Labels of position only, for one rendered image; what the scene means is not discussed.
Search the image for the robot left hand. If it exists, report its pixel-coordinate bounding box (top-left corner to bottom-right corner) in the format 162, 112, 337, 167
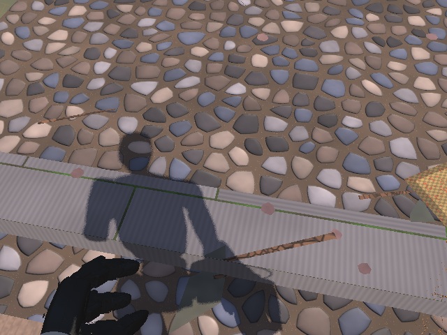
41, 255, 149, 335

